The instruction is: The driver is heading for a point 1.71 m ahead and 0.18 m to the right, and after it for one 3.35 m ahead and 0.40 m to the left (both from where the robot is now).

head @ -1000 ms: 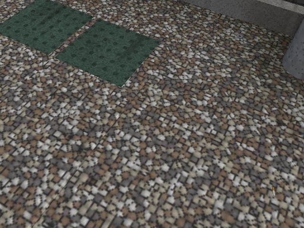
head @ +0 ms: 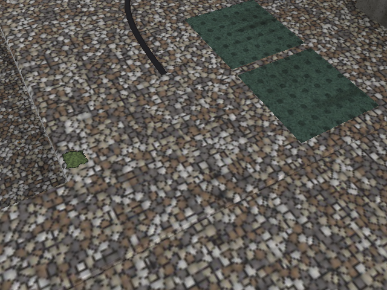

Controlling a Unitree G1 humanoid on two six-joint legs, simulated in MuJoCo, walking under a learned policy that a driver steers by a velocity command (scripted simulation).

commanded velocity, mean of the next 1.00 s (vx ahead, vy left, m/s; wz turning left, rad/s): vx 0.00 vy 0.00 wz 0.12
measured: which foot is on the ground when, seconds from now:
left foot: down 0.00-0.14, up 0.16-0.40, down 0.42-1.00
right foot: up 0.00-0.12, down 0.14-1.00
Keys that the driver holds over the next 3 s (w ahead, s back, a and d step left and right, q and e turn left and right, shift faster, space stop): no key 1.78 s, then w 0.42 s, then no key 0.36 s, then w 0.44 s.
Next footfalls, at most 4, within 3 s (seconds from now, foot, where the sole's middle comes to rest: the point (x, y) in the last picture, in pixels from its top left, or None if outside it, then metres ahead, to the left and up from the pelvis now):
0.14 right None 0.06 -0.14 -0.78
0.42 left None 0.01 0.12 -0.78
2.42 left None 0.37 0.11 -0.78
2.86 right None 0.35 -0.11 -0.78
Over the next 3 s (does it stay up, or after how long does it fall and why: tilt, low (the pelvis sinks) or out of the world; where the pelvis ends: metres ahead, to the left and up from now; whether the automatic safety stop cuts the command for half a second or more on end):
stays up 0.33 -0.01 0.01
